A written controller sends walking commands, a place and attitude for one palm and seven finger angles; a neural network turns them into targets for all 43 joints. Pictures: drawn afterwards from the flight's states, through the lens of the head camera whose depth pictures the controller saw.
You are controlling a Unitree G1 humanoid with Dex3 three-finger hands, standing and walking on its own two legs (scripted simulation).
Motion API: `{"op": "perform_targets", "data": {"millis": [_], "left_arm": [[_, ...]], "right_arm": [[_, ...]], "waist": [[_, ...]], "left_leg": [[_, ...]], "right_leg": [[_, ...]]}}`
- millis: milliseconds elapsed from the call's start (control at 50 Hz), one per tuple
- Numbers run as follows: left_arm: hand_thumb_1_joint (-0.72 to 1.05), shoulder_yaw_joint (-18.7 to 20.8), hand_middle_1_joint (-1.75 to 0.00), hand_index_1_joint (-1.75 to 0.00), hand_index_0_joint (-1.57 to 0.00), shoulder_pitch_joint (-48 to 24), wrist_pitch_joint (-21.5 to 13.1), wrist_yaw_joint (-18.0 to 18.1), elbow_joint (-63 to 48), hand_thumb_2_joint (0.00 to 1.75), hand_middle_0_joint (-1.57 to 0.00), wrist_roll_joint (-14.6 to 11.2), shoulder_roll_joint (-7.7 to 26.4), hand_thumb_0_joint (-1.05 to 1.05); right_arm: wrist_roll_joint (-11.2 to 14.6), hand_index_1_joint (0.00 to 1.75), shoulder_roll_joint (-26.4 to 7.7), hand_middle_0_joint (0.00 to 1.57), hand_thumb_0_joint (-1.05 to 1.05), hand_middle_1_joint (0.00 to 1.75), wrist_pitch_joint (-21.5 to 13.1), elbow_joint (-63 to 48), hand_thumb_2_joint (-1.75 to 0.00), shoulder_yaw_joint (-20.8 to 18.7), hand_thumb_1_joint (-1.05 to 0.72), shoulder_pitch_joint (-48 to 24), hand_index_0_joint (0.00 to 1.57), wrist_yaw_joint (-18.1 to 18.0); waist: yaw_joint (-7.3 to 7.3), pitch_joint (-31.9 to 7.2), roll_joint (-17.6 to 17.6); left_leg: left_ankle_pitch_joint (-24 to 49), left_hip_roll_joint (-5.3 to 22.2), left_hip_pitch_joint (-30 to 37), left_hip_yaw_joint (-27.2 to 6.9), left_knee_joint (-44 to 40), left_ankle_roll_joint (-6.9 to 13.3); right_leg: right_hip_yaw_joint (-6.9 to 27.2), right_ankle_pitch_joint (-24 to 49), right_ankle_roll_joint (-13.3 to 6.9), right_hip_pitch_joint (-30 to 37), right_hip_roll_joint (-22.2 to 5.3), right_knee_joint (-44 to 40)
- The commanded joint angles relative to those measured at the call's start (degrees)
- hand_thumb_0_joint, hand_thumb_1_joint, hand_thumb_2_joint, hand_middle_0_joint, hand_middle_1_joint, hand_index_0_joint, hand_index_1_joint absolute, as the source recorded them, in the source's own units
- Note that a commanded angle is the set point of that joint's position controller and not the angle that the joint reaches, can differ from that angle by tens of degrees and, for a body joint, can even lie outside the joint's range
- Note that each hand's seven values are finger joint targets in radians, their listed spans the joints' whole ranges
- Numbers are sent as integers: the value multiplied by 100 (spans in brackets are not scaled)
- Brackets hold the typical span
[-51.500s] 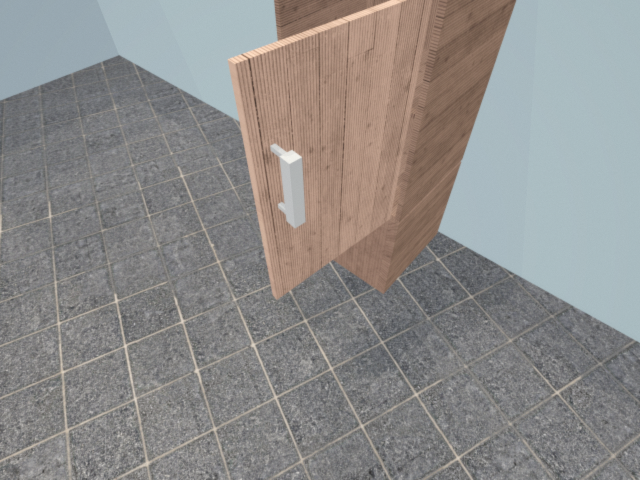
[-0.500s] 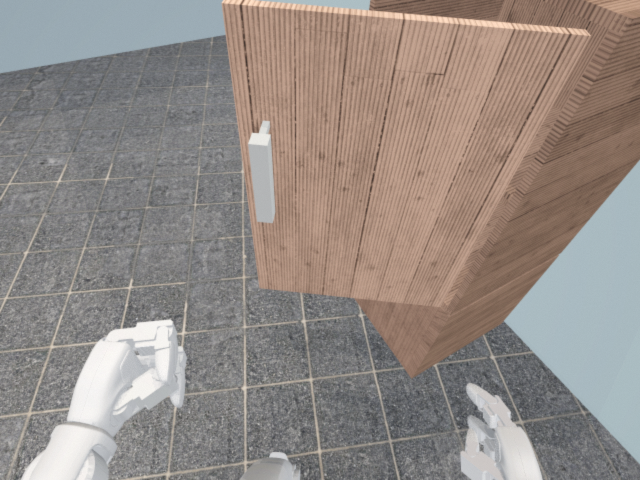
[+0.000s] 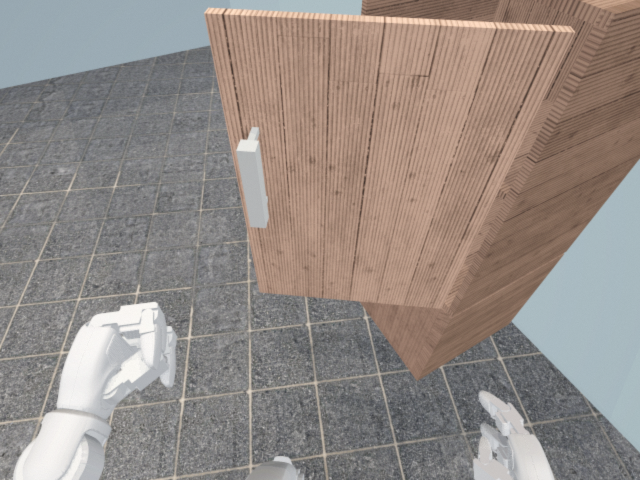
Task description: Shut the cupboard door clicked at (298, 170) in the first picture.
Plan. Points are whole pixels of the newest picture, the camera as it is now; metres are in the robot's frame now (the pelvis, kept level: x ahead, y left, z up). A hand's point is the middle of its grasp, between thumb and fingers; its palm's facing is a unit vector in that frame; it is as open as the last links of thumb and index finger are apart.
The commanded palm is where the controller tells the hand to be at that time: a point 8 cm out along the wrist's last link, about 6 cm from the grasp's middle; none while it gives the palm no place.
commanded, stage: bring the fist close to the handle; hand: left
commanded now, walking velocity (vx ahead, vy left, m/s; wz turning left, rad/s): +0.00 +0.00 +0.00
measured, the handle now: (257, 178) +0.52 +0.14 +0.08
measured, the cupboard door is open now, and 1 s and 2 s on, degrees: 55 55 52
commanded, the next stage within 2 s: push the door shut along its arc in 1.46 s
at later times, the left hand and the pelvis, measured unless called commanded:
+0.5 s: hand (236, 301) +0.31 +0.13 +0.08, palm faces -0.11 -0.99 -0.02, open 3.1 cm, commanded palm +0.29 +0.19 +0.08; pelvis +0.01 -0.01 +0.00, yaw -1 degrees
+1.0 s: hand (271, 239) +0.40 +0.10 +0.08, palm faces -0.07 -1.00 -0.03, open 3.1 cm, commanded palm +0.39 +0.15 +0.08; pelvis +0.01 -0.01 +0.00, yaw -2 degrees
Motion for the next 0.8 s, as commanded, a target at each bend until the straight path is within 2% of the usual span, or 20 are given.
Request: {"op": "perform_targets", "data": {"millis": [0,40,60,80,120,140,160,260,280,300,340,380,440,480,500,540,600,640,740,780], "left_arm": [[90,192,-150,-150,-130,-169,178,-268,-866,90,-130,-87,637,0],[90,431,-150,-150,-130,-452,114,-219,-1181,90,-130,-133,828,0],[90,386,-150,-150,-130,-775,8,-157,-1374,90,-130,-146,802,0],[90,542,-150,-150,-130,-1126,-114,-46,-1515,90,-130,-148,978,0],[90,445,-150,-150,-130,-1432,-370,92,-1401,90,-130,-119,786,0],[90,360,-150,-150,-130,-1400,-442,143,-1320,90,-130,-82,670,0],[90,181,-150,-150,-130,-1599,-490,179,-1257,90,-130,-25,559,0],[90,-382,-150,-150,-130,-1932,-10,164,-436,90,-130,238,310,0],[90,-224,-150,-150,-130,-1961,134,196,-235,90,-130,283,496,0],[90,-348,-150,-150,-130,-2088,224,220,-295,90,-130,316,382,0],[90,-287,-150,-150,-130,-2452,353,365,-395,90,-130,354,431,0],[90,103,-150,-150,-130,-2561,349,607,-412,90,-130,358,689,0],[90,27,-150,-150,-130,-3063,148,904,-317,90,-130,369,432,0],[90,124,-150,-150,-130,-3135,46,1035,51,90,-130,445,541,0],[90,-96,-150,-150,-130,-3319,13,1039,241,90,-130,511,339,0],[90,-242,-150,-150,-130,-3492,5,1000,714,90,-130,592,247,0],[90,-382,-150,-150,-130,-3664,65,873,933,90,-130,629,179,0],[90,-477,-150,-150,-130,-4152,68,812,925,90,-130,605,137,0],[90,-195,-150,-150,-130,-5029,-155,1052,1021,90,-130,571,278,0],[90,-90,-150,-150,-130,-5202,-243,1175,1279,90,-130,652,394,0]], "right_arm": [[54,30,-693,20,0,30,-297,-1013,-90,-361,-90,-325,20,-75],[28,30,-671,20,0,30,-277,-1035,-90,-354,-90,-348,20,-108],[10,30,-669,20,0,30,-281,-1044,-90,-328,-90,-349,20,-121],[-25,30,-680,20,0,30,-288,-977,-90,-323,-90,-338,20,-142],[-28,30,-616,20,0,30,-315,-888,-90,-294,-90,-370,20,-122],[-31,30,-595,20,0,30,-326,-863,-90,-290,-90,-362,20,-101],[-24,30,-599,20,0,30,-336,-818,-90,-283,-90,-378,20,-84],[32,30,-692,20,0,30,-267,-773,-90,-301,-90,-285,20,-59],[36,30,-741,20,0,30,-225,-752,-90,-318,-90,-240,20,-67],[35,30,-715,20,0,30,-192,-813,-90,-308,-90,-289,20,-55],[24,30,-698,20,0,30,-129,-844,-90,-305,-90,-301,20,-45],[-24,30,-709,20,0,30,-54,-821,-90,-304,-90,-301,20,-44],[-49,30,-610,20,0,30,3,-754,-90,-276,-90,-364,20,4],[-67,30,-648,20,0,30,66,-655,-90,-291,-90,-329,20,14],[-63,30,-624,20,0,30,94,-617,-90,-288,-90,-322,20,34],[-46,30,-651,20,0,30,146,-541,-90,-320,-90,-259,20,64],[-27,30,-699,20,0,30,221,-531,-90,-370,-90,-162,20,93],[-11,30,-713,20,0,30,266,-499,-90,-382,-90,-135,20,77],[-44,30,-692,20,0,30,316,-340,-90,-410,-90,-112,20,60],[-59,30,-703,20,0,30,348,-262,-90,-412,-90,-65,20,74]], "waist": [[-45,-732,-282],[-23,-866,-271],[-82,-892,-259],[-97,-904,-210],[-159,-863,-55],[-132,-843,102],[-198,-820,191],[-258,-830,96],[-226,-894,-97],[-192,-1033,-85],[-165,-1256,-64],[-66,-1405,-188],[-110,-1314,-156],[-124,-1199,-273],[-190,-1143,-259],[-253,-971,-316],[-239,-1256,-206],[-295,-1458,-170],[-307,-1775,-246],[-286,-1682,-182]], "left_leg": [[686,86,940,-233,-862,7],[791,98,1042,-227,-846,-4],[802,100,1092,-234,-830,3],[833,110,1066,-247,-739,1],[743,126,1079,-262,-709,-24],[704,143,1110,-283,-721,-39],[612,151,1148,-318,-734,-44],[285,166,1111,-371,-854,-15],[343,166,1066,-365,-859,1],[469,146,1155,-325,-887,9],[647,140,1340,-299,-930,6],[868,142,1390,-268,-941,-11],[951,143,1450,-207,-956,-45],[969,151,1301,-171,-901,-34],[948,156,1278,-150,-897,-40],[832,165,1206,-122,-887,-39],[1046,160,1388,-100,-881,-30],[1137,162,1533,-102,-870,-30],[1403,176,1744,-110,-812,-43],[1412,179,1677,-112,-789,-53]], "right_leg": [[521,1192,124,102,-243,-1099],[477,1309,114,127,-224,-1038],[443,1326,111,56,-206,-1000],[476,1352,97,17,-191,-946],[430,1193,60,-208,-174,-854],[377,1134,30,-315,-154,-788],[338,1049,23,-455,-146,-747],[355,763,58,-513,-183,-894],[402,799,73,-393,-184,-943],[406,925,77,-284,-210,-954],[363,1139,75,-150,-219,-939],[328,1371,58,43,-188,-888],[289,1499,51,-5,-194,-853],[355,1552,62,-20,-184,-872],[341,1545,69,-98,-203,-849],[387,1476,95,-219,-209,-908],[418,1757,99,-78,-233,-929],[423,1868,102,-39,-238,-928],[411,2166,99,-23,-225,-844],[403,2144,81,-120,-208,-802]]}}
